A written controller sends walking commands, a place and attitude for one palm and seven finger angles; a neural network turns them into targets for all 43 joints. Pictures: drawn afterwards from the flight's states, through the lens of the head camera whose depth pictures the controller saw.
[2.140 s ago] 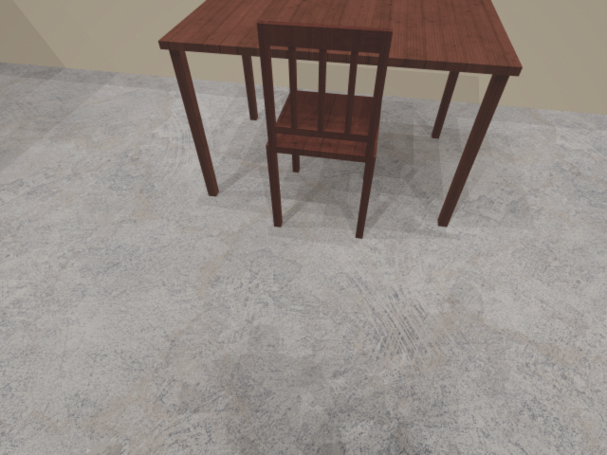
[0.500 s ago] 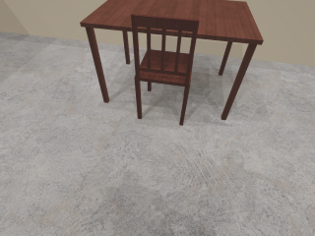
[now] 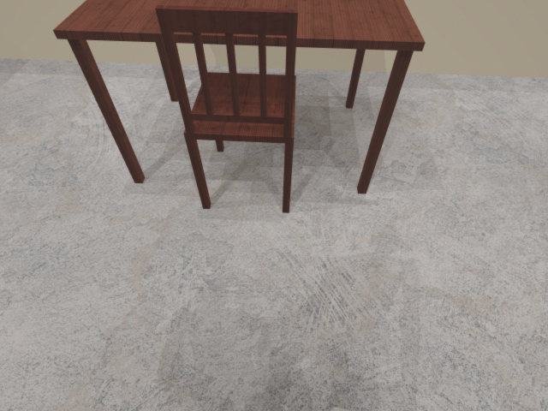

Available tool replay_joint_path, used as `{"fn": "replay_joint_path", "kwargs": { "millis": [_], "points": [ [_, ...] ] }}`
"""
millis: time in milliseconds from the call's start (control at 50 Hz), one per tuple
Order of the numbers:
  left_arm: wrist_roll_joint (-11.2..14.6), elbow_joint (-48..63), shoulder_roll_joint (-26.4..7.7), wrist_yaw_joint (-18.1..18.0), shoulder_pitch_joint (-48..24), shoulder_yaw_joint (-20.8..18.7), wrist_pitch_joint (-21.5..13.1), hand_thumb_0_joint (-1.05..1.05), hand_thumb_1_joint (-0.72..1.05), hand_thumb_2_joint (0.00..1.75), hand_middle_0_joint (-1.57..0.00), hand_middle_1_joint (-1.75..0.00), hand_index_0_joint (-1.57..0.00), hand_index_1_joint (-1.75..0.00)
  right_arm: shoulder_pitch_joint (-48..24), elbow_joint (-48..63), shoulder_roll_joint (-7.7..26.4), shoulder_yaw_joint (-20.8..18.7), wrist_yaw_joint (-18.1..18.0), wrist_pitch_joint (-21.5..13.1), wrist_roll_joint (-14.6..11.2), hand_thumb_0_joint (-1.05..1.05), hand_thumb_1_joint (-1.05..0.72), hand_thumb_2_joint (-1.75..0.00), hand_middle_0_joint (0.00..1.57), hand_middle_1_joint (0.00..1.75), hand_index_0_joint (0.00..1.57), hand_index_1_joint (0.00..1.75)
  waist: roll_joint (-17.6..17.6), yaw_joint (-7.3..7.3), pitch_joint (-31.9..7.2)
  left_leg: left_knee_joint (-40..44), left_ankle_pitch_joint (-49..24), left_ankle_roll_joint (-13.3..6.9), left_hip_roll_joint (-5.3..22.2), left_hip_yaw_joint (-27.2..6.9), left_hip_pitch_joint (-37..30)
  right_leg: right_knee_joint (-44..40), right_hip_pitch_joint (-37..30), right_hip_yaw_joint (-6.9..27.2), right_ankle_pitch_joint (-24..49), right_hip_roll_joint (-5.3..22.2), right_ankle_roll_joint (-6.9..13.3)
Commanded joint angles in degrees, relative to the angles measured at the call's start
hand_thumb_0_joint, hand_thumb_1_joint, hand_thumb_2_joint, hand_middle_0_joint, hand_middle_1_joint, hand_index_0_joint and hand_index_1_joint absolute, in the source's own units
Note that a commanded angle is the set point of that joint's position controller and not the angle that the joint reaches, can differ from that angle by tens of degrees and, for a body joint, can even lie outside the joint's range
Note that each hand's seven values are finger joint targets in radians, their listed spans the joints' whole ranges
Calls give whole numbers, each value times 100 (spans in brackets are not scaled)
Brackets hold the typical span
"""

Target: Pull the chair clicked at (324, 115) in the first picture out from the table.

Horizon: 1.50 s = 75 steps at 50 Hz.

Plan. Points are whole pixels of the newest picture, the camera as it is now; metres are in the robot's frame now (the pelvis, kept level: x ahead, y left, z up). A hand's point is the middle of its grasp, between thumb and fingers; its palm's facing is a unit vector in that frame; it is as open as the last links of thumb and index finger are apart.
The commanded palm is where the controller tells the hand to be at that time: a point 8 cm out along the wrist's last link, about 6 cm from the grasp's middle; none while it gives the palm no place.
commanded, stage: walk to a spot facing it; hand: left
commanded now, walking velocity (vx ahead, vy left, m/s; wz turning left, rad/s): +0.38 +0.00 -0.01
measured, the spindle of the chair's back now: (233, 77) +1.04 +0.19 -0.08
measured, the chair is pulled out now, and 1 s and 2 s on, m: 0.00 0.00 0.00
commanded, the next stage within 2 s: take the last steps up to it in 0.42 s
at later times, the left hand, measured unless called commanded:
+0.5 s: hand (144, 381) +0.19 +0.24 -0.16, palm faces +0.04 -0.99 -0.12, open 7.4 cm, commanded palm none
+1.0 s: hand (199, 250) +0.44 +0.19 -0.15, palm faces +0.01 -0.98 -0.20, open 7.1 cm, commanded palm none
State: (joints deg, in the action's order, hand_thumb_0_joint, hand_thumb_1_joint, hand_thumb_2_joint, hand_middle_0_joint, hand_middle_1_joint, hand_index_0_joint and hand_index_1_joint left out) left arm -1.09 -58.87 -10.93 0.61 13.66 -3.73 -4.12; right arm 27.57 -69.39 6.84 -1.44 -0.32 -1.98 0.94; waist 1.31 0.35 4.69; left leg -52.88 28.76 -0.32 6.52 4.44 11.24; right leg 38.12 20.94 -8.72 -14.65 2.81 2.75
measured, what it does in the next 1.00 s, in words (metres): walks ahead: left foot, then right foot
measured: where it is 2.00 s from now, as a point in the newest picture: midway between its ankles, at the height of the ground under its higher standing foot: (273, 308)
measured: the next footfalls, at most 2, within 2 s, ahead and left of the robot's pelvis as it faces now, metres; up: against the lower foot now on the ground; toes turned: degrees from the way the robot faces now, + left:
left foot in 0.32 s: +0.24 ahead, +0.14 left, +0.00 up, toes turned +11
right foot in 0.84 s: +0.42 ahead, -0.09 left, +0.00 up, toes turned -14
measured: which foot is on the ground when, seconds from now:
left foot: up 0.00-0.30, down 0.32-0.84, up 0.86-1.00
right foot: down 0.00-0.32, up 0.34-0.82, down 0.84-1.00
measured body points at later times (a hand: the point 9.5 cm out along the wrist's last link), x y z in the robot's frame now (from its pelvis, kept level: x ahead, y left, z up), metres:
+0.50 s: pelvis +0.19 +0.07 +0.02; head +0.20 +0.10 +0.47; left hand +0.19 +0.29 -0.15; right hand +0.23 -0.17 -0.11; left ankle +0.20 +0.13 -0.72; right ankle +0.16 -0.08 -0.61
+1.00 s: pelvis +0.35 +0.02 +0.01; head +0.35 +0.01 +0.46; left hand +0.44 +0.24 -0.13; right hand +0.27 -0.18 -0.15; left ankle +0.31 +0.14 -0.64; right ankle +0.38 -0.08 -0.72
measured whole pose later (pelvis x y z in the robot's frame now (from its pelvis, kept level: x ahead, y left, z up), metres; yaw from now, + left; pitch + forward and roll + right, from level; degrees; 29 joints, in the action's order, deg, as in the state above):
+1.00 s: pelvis +0.35 +0.02 +0.01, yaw -3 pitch -1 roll -2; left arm -0.9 -58.5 -8.1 -1.6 11.1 -4.1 -4.5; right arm 22.5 -66.1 6.6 -2.8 -0.2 -0.4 1.5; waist 2.3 2.0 1.8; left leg -66.9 20.1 -1.2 6.7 3.6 25.3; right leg 29.4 15.0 -12.0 -13.1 1.4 2.8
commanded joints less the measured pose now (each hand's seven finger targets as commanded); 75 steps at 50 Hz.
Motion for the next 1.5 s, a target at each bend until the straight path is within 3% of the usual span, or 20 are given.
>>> {"fn": "replay_joint_path", "kwargs": {
  "millis": [0, 80, 200, 260, 280, 300, 320, 420, 520, 700, 780, 800, 820, 840, 880, 960, 1180, 1240, 1360, 1480],
  "points": [
    [-26, -123, -759, -188, 1137, -117, 59, 0, 90, 90, -20, -30, -20, -30, -1092, 937, 502, -213, 68, -169, 50, 0, -90, -90, 20, 30, 20, 30, -796, -411, 20, -1973, -640, -103, 343, -342, 2803, -2772, -1173, 2961, -2027, 1974, 935],
    [-85, -66, -582, -189, 660, -44, -8, 0, 90, 90, -20, -30, -20, -30, -643, 859, 209, -219, 139, 26, 66, 0, -90, -90, 20, 30, 20, 30, -764, 87, 74, -635, -1170, 100, 329, 3, 1798, -2937, -53, 1398, -1070, 1424, 649],
    [-86, -152, -749, -136, 836, -95, -19, 0, 90, 90, -20, -30, -20, -30, -1297, 1293, 326, -250, 245, -90, 28, 0, -90, -90, 20, 30, 20, 30, -731, -30, 194, 1102, -1397, 86, 68, 295, 1241, -2747, -409, 1086, -1018, 1319, 574],
    [-73, -123, -623, -116, 764, -100, 50, 0, 90, 90, -20, -30, -20, -30, -667, 1147, 575, -293, 177, -177, 41, 0, -90, -90, 20, 30, 20, 30, -90, 334, 107, 2000, -1374, 61, -165, 495, -333, -1744, 137, 724, -985, 940, 370],
    [-44, -43, -426, -73, 792, -44, 64, 0, 90, 90, -20, -30, -20, -30, 18, 970, 978, -370, 111, -203, 85, 0, -90, -90, 20, 30, 20, 30, 823, 610, -172, 2617, -554, -126, 257, -308, -1124, -296, 562, 364, -637, 440, 171],
    [10, 136, -30, -20, 757, -9, 82, 0, 90, 90, -20, -30, -20, -30, 774, 829, 1648, -535, 33, -239, 158, 0, -90, -90, 20, 30, 20, 30, 2339, 786, -414, 3897, 177, -636, 1771, -2580, -1582, 1806, 1556, -163, -1638, -281, -159],
    [-59, 291, -243, -48, 415, -19, 79, 0, 90, 90, -20, -30, -20, -30, 740, 792, 1554, -461, -44, -194, 118, 0, -90, -90, 20, 30, 20, 30, 1849, 747, -412, 4348, 513, -819, 2042, -3282, -1328, 2990, 1877, 601, -1701, -199, -52],
    [-74, -138, 70, 33, 769, -40, 240, 0, 90, 90, -20, -30, -20, -30, -558, 1043, 662, -166, -142, -398, 33, 0, -90, -90, 20, 30, 20, 30, 498, -66, -150, 4055, -2713, -406, 1289, -466, -335, 3360, 1495, 913, 133, 349, -228],
    [-84, -41, 118, 30, 544, -48, 411, 0, 90, 90, -20, -30, -20, -30, -331, 899, 660, -152, -196, -399, 10, 0, -90, -90, 20, 30, 20, 30, 375, -104, -160, 3894, -4641, -536, 1141, 358, -687, 2745, 1683, 695, 384, 273, -381],
    [-49, 305, 61, 43, -738, 66, 308, 0, 90, 90, -20, -30, -20, -30, 265, 387, 700, -183, -140, -241, 82, 0, -90, -90, 20, 30, 20, 30, 552, 253, 212, 3809, -3834, -809, 1186, 225, -1007, 210, 1017, 164, 189, 252, -212],
    [-71, -18, -189, 11, 266, -15, 180, 0, 90, 90, -20, -30, -20, -30, 98, 322, 722, -171, -120, -191, 41, 0, -90, -90, 20, 30, 20, 30, 149, -306, -306, 2358, -3872, -573, 860, 395, -398, -850, -1101, -148, 438, -99, -40],
    [-87, -234, -525, -35, 1002, -108, 110, 0, 90, 90, -20, -30, -20, -30, 67, 357, 587, -167, -75, -213, -23, 0, -90, -90, 20, 30, 20, 30, -360, -611, -756, 1160, -3214, -371, 570, 614, 497, -1023, -2384, 574, 367, 531, 216],
    [-45, -371, -1098, -96, 1761, -249, 57, 0, 90, 90, -20, -30, -20, -30, 120, 554, 301, -100, -35, -225, -72, 0, -90, -90, 20, 30, 20, 30, -1716, -756, -1304, -551, -254, -86, -196, 895, 1927, -1686, -3500, 2671, 691, 2044, 832],
    [48, -391, -1229, -128, 1888, -230, 85, 0, 90, 90, -20, -30, -20, -30, -213, 715, 493, -127, -32, -133, -67, 0, -90, -90, 20, 30, 20, 30, -1333, -767, -1156, -1734, 590, -173, -344, 165, 2346, -2319, -3085, 3363, 251, 2427, 1163],
    [34, -120, -785, -183, 897, -169, 90, 0, 90, 90, -20, -30, -20, -30, -663, 817, 404, -207, 12, -80, -11, 0, -90, -90, 20, 30, 20, 30, -879, -457, -357, -2212, -386, -225, 97, -362, 2625, -2754, -1660, 2820, -1317, 2162, 947],
    [-61, 62, -192, -228, 329, -49, -34, 0, 90, 90, -20, -30, -20, -30, -172, 651, 97, -220, 51, 94, 80, 0, -90, -90, 20, 30, 20, 30, -614, 175, -94, -1228, -1133, -14, 258, -235, 1833, -2915, -387, 1030, -133, 1528, 637],
    [-32, -108, -607, -95, 594, -78, 101, 0, 90, 90, -20, -30, -20, -30, -678, 1067, 488, -193, 147, -83, 76, 0, -90, -90, 20, 30, 20, 30, -398, 221, 61, 2256, -1403, -14, -315, 493, -264, -1961, 71, 417, -1072, 1010, 392],
    [-37, 320, -195, -15, 298, 39, 104, 0, 90, 90, -20, -30, -20, -30, 602, 863, 1650, -407, -10, -115, 123, 0, -90, -90, 20, 30, 20, 30, 1699, 654, -212, 4264, -19, -1083, 1855, -3098, -1213, 1891, 1770, 75, -1938, -154, -60],
    [-30, -167, -63, 18, 765, 42, 201, 0, 90, 90, -20, -30, -20, -30, -746, 1069, 815, -112, -144, -313, -1, 0, -90, -90, 20, 30, 20, 30, 443, -109, -338, 4109, -3244, -877, 976, -641, -367, 2483, 1158, 690, -41, 374, -252],
    [-25, -48, 38, -39, 409, 85, 313, 0, 90, 90, -20, -30, -20, -30, -594, 837, 839, -166, -123, -228, 13, 0, -90, -90, 20, 30, 20, 30, 370, -54, -67, 4116, -3211, -1016, 908, -320, -239, 1070, 789, 468, 22, 330, -327]
  ]
}}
